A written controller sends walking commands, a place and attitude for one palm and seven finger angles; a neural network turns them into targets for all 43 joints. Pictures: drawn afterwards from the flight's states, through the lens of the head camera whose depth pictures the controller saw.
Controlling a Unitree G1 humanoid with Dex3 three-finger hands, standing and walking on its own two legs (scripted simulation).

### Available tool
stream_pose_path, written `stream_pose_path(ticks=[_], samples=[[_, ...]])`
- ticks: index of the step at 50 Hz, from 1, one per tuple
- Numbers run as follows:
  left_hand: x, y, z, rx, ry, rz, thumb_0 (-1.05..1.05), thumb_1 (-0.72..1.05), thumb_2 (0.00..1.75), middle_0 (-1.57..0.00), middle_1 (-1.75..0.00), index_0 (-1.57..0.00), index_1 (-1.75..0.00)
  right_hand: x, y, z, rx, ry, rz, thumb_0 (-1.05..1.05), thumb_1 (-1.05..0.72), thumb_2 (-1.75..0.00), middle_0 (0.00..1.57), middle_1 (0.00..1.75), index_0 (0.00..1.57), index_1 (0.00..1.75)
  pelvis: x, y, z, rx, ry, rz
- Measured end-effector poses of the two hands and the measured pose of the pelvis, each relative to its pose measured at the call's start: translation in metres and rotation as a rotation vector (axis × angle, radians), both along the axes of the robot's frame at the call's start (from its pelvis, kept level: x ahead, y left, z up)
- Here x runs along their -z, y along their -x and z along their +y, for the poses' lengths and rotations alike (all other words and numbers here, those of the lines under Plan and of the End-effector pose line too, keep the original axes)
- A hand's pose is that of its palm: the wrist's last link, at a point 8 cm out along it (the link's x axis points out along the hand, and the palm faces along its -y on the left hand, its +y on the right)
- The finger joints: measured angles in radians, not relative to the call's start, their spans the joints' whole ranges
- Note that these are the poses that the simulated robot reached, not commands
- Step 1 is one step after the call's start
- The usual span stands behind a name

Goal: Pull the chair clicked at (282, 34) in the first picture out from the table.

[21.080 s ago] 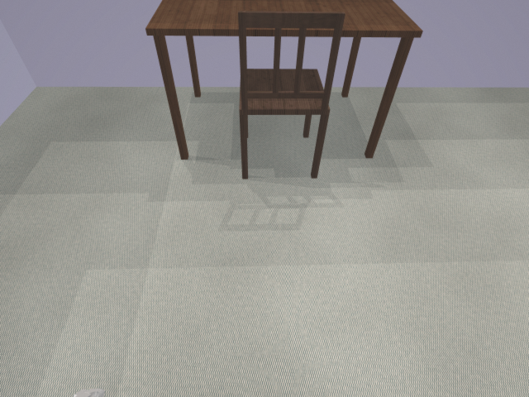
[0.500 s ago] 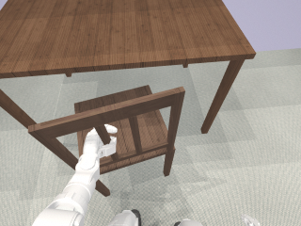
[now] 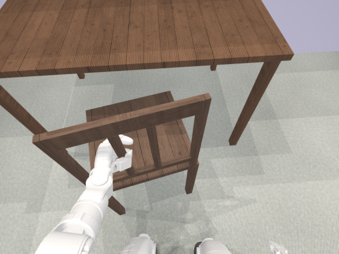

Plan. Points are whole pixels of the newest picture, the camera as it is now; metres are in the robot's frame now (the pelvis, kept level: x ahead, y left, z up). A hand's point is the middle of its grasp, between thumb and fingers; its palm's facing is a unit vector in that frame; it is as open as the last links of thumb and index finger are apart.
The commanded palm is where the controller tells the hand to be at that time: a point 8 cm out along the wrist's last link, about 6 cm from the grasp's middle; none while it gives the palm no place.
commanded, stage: step backward, pulling the chair out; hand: left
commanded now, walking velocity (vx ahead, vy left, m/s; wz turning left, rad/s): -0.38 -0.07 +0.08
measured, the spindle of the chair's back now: (123, 156) +0.38 +0.14 -0.10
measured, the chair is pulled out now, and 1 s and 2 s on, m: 0.17 0.30 0.49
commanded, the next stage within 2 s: stop walking, hand still on the chair in 1.96 s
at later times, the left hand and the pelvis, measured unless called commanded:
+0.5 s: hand (127, 173) +0.31 +0.12 -0.06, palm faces -0.01 -0.98 -0.17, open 5.5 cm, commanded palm +0.29 +0.17 -0.05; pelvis -0.05 +0.00 +0.00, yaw +3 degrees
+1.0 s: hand (120, 211) +0.22 +0.12 -0.05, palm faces -0.03 -0.98 -0.17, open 5.4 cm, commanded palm +0.21 +0.17 -0.05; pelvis -0.14 +0.01 +0.00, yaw +2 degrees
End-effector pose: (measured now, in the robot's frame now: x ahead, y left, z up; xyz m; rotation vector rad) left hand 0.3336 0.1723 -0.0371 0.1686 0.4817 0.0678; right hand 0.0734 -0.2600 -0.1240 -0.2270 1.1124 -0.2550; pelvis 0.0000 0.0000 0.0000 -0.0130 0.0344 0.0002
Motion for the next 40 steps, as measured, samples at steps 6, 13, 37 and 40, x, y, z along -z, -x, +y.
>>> stream_pose_path(ticks=[6, 13, 37, 40], samples=[[0.000, -0.002, 0.003, 0.057, 0.005, 0.005, 0.05, 0.65, 0.75, -0.24, -1.17, -0.50, -1.45, -0.009, -0.002, -0.002, -0.026, 0.059, 0.032, 0.01, -0.91, -0.90, 0.20, 0.30, 0.20, 0.30, -0.002, 0.007, 0.011, -0.012, -0.014, 0.013], [0.000, 0.003, 0.001, 0.040, -0.003, 0.003, 0.05, 0.64, 0.76, -0.25, -1.17, -0.50, -1.45, -0.009, -0.005, 0.011, -0.046, -0.028, -0.024, 0.00, -0.91, -0.90, 0.20, 0.30, 0.20, 0.30, -0.002, 0.021, -0.004, 0.006, -0.001, 0.014], [-0.001, 0.081, -0.001, 0.022, -0.006, 0.001, 0.04, 0.65, 0.76, -0.24, -1.16, -0.50, -1.45, -0.004, 0.065, 0.008, -0.030, -0.039, -0.008, 0.00, -0.91, -0.90, 0.20, 0.30, 0.20, 0.30, -0.004, 0.094, -0.010, -0.012, 0.015, 0.002], [-0.002, 0.092, -0.001, 0.010, -0.004, 0.007, 0.05, 0.65, 0.76, -0.25, -1.15, -0.50, -1.45, -0.003, 0.078, 0.005, -0.014, -0.029, -0.016, 0.00, -0.91, -0.90, 0.20, 0.30, 0.20, 0.30, -0.003, 0.105, -0.008, -0.025, 0.012, 0.004]])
